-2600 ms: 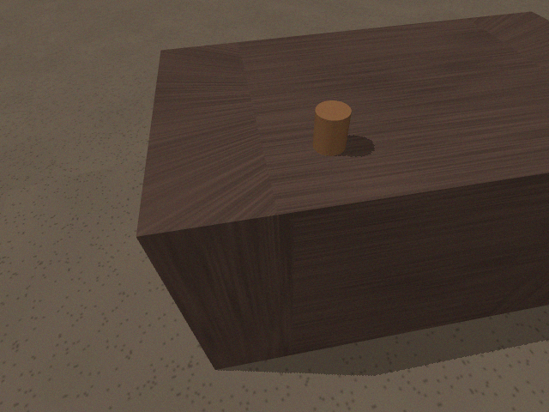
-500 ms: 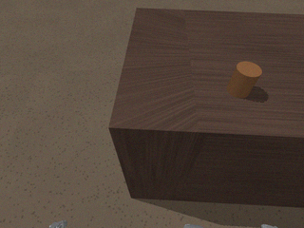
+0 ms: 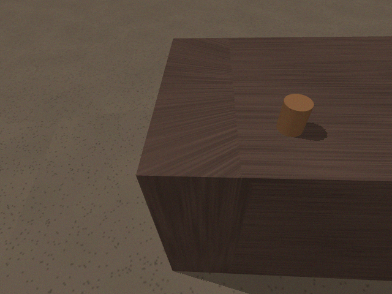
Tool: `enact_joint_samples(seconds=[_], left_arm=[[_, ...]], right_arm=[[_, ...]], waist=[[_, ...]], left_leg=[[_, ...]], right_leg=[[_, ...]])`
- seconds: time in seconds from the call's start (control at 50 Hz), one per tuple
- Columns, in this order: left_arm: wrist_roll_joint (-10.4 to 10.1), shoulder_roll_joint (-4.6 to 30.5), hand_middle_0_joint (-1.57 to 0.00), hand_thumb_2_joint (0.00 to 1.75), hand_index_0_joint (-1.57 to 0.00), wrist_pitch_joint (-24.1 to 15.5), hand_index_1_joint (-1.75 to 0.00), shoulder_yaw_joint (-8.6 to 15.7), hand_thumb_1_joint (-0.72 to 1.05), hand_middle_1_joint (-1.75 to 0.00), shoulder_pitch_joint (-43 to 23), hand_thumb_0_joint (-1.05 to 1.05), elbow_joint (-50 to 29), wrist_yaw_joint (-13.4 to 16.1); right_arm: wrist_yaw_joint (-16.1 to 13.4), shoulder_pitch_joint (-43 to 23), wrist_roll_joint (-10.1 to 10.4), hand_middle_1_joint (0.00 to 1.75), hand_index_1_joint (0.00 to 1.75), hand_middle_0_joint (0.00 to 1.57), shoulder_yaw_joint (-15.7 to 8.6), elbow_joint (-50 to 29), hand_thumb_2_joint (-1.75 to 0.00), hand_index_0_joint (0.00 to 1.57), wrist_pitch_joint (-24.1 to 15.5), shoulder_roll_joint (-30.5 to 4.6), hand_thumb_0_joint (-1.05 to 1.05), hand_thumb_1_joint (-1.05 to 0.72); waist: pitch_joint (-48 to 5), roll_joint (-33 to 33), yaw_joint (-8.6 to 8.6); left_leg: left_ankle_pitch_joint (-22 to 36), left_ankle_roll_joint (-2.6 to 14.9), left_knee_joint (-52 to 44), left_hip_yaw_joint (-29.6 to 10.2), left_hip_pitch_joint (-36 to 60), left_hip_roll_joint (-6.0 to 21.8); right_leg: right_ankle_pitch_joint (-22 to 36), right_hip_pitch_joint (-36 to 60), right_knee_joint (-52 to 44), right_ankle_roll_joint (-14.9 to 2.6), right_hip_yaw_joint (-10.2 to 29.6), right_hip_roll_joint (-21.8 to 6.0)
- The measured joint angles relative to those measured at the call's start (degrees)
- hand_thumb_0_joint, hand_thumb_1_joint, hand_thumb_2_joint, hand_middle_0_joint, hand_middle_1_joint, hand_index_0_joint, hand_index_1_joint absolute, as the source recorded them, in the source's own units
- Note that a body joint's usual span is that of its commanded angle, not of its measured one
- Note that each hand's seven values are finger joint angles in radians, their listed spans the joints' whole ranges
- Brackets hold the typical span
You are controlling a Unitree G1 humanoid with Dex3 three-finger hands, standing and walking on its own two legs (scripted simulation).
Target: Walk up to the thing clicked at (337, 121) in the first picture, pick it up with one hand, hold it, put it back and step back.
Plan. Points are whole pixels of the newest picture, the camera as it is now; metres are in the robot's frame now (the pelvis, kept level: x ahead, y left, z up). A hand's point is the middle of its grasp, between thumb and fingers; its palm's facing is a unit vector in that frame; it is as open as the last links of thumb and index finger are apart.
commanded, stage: walk up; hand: right
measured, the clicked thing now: (293, 115) +0.53 -0.22 +0.06
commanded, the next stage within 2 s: stand in 0.70 s
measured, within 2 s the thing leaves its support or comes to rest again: neither
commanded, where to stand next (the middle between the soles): +0.06 -0.01 m, yaw -2 degrees
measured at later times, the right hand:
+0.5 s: hand out of the picture +0.10 -0.24 -0.15, palm faces -0.02 +0.94 -0.34, open 7.4 cm
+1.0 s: hand out of the picture +0.10 -0.25 -0.15, palm faces -0.03 +0.94 -0.34, open 7.4 cm
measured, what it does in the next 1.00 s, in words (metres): stands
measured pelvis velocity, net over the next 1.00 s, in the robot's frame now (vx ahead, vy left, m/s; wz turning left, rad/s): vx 0.02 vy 0.00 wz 0.01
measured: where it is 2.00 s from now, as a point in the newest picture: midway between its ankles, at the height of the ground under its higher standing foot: outside the picture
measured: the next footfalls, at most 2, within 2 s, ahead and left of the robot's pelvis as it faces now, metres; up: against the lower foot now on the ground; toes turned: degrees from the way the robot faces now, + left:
none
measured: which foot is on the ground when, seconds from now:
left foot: down 0.00-1.00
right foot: down 0.00-1.00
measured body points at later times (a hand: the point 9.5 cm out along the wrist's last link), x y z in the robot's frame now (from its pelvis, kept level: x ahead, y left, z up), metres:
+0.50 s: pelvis +0.01 +0.01 +0.00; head +0.02 +0.01 +0.45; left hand +0.09 +0.31 -0.13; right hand +0.10 -0.29 -0.13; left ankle +0.02 +0.13 -0.74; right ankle +0.01 -0.13 -0.74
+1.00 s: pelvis +0.02 +0.00 +0.00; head +0.03 +0.00 +0.45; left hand +0.09 +0.31 -0.13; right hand +0.10 -0.30 -0.13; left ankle +0.02 +0.13 -0.74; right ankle +0.01 -0.13 -0.74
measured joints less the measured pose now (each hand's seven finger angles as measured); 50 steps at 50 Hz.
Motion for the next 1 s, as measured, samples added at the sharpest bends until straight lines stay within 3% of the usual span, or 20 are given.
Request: enact_joint_samples(seconds=[1.0], left_arm=[[0.5,0.1,-0.2,0.89,-0.2,-0.2,-0.3,-0.7,0.91,-0.3,1.2,0.01,1.4,0.6]], right_arm=[[-0.4,-1.3,0.1,0.3,0.29,0.2,-0.2,1.0,-0.9,0.2,0.2,0.3,0.0,-0.9]], waist=[[-0.3,-0.3,0.04]], left_leg=[[0.5,0.23,-3.3,-0.2,1.8,-0.4]], right_leg=[[0.4,2.0,-3.3,0.38,-0.3,-0.5]])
